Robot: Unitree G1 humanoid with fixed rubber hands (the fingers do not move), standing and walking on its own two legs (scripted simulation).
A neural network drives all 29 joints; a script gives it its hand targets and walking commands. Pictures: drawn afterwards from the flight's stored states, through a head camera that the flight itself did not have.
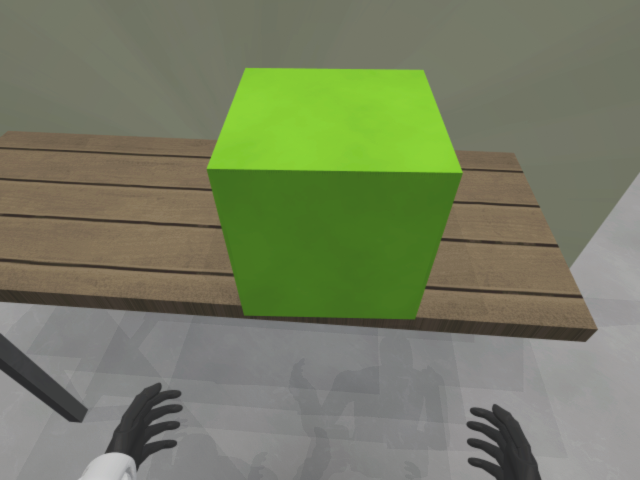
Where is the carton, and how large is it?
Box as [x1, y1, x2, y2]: [207, 68, 462, 318]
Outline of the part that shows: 245,68 207,166 207,172 244,315 414,318 462,173 423,70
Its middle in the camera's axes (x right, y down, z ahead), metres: +0.02 -0.07 +0.57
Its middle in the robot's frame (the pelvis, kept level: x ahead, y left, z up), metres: +0.49 +0.04 +0.11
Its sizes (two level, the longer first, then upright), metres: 0.259 0.249 0.270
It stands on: a table, 0.75 m high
